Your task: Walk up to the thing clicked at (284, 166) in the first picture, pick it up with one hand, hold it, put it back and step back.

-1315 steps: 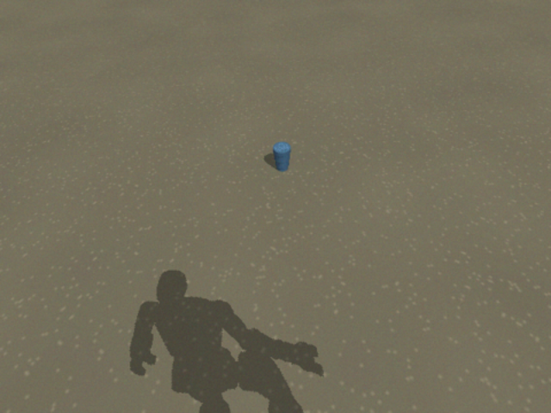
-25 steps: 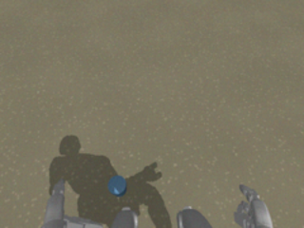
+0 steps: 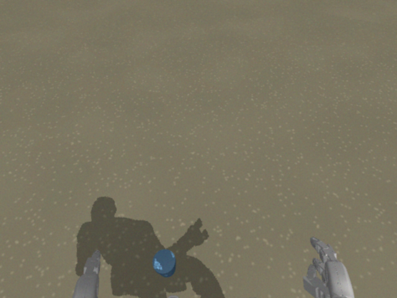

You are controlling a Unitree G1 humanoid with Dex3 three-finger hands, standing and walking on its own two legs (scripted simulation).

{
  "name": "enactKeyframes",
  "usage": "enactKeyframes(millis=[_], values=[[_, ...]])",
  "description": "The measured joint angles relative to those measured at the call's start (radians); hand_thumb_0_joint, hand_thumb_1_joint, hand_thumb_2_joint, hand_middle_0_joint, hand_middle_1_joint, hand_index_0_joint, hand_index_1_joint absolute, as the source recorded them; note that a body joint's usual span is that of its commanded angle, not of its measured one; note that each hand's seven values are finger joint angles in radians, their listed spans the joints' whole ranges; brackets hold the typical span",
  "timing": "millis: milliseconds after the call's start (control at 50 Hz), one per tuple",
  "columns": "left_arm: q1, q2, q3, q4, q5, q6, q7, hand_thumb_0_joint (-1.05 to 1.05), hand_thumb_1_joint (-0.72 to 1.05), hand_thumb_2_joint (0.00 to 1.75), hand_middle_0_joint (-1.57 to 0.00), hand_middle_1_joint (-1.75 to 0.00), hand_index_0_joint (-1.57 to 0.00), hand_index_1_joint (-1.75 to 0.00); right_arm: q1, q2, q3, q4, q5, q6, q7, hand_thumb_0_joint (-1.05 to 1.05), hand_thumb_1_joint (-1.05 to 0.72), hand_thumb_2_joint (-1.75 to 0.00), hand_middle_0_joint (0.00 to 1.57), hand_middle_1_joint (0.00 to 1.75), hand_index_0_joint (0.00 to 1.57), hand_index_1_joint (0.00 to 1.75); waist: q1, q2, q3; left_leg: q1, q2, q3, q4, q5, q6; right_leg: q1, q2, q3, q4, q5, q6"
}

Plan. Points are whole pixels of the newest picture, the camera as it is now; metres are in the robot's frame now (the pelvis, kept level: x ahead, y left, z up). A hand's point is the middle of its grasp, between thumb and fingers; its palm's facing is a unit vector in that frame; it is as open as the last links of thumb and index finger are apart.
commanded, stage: home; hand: left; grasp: from the side
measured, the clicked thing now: (166, 265) +0.36 +0.18 -0.65
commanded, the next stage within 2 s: stand in 1.46 s
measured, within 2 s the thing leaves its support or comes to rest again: neither
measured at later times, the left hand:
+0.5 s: hand (123, 293) +0.16 +0.18 -0.06, palm faces +0.09 -0.95 -0.30, open 17.5 cm
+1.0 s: hand (123, 295) +0.16 +0.17 -0.06, palm faces +0.09 -0.95 -0.30, open 17.4 cm
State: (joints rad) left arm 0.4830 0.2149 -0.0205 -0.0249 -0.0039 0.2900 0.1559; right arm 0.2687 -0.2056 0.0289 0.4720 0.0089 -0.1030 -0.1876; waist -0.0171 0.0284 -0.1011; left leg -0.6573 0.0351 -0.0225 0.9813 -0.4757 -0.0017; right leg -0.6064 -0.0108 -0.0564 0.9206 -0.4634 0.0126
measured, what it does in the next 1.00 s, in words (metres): stands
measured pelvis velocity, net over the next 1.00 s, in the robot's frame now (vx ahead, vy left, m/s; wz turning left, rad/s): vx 0.00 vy -0.01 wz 0.00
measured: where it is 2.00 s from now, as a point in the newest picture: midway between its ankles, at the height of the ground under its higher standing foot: outside the picture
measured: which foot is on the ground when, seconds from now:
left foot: down 0.00-1.00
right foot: down 0.00-1.00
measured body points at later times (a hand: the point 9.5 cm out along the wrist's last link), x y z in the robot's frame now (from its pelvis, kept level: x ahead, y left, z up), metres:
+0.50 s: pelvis +0.00 -0.01 +0.00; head +0.03 -0.01 +0.45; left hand +0.16 +0.22 -0.04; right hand +0.15 -0.25 -0.07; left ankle +0.01 +0.11 -0.68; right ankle +0.00 -0.13 -0.68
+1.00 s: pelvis +0.00 -0.01 +0.01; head +0.02 -0.01 +0.46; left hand +0.15 +0.22 -0.04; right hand +0.16 -0.25 -0.07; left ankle +0.01 +0.11 -0.68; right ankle +0.00 -0.13 -0.68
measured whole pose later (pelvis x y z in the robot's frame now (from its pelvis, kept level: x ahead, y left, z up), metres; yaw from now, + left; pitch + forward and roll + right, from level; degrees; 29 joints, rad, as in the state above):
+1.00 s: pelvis +0.00 -0.01 +0.01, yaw +0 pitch +7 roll -2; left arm 0.45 0.20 -0.01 0.04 0.00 0.25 0.14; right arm 0.27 -0.20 0.02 0.52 0.01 -0.13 -0.18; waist -0.02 0.03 -0.09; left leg -0.61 0.04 -0.02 0.93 -0.45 -0.01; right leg -0.57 -0.01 -0.05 0.89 -0.44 0.00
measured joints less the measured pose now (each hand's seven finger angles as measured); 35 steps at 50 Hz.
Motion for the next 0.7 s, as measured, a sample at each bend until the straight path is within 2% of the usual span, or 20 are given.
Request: enactKeyframes(millis=[220,700], values=[[-0.021,-0.004,0.005,0.028,-0.001,-0.016,-0.007,-0.01,-0.54,0.05,-0.05,-0.06,-0.05,-0.05,0.013,0.001,0.002,0.026,0.0,-0.007,0.004,0.02,-0.9,-0.9,0.21,0.3,0.21,0.3,-0.01,0.01,-0.003,0.028,0.002,0.005,-0.026,0.009,-0.002,0.023,0.003,0.005,-0.02,0.008,-0.003],[-0.031,-0.016,0.006,0.064,0.0,-0.032,-0.018,-0.01,-0.53,0.06,-0.05,-0.06,-0.05,-0.06,0.003,-0.001,-0.005,0.045,-0.001,-0.017,0.006,0.02,-0.9,-0.9,0.21,0.3,0.21,0.3,-0.004,0.003,0.007,0.047,0.005,0.003,-0.047,0.024,-0.012,0.036,0.005,0.002,-0.028,0.014,-0.012]])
